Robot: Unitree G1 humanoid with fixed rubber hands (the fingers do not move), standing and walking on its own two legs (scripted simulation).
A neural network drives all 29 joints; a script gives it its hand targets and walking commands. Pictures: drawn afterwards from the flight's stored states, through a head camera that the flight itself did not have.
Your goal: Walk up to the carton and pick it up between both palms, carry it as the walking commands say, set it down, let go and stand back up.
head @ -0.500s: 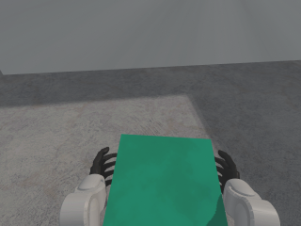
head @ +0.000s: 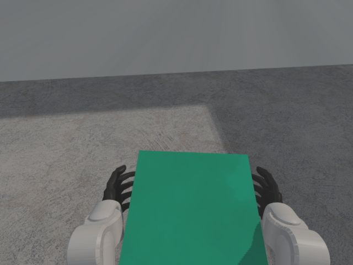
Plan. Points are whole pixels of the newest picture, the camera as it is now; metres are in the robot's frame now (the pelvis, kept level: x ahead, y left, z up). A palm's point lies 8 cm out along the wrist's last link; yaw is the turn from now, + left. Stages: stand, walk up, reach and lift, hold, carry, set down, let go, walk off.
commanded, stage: carry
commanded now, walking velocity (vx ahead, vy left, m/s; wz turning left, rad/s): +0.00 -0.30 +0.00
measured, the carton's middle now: (189, 224) +0.23 +0.01 +0.03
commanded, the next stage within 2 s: none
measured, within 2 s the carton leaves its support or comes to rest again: neither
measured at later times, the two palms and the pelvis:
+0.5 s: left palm (225, 223) +0.20 -0.05 +0.11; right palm out of the picture +0.20 -0.35 +0.10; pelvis -0.03 -0.19 +0.01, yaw -2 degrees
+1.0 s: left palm (337, 247) +0.17 -0.23 +0.11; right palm out of the picture +0.16 -0.53 +0.11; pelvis -0.07 -0.36 +0.01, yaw -3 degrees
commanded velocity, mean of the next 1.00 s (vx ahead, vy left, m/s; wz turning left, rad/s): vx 0.00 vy -0.30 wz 0.00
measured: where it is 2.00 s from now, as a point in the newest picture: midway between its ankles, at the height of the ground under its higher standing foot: outside the picture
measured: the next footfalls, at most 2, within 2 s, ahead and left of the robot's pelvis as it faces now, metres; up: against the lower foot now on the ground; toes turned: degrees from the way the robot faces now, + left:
right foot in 0.34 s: +0.04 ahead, -0.30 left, +0.00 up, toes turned -10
left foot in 0.64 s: +0.00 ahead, -0.16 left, +0.00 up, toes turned +11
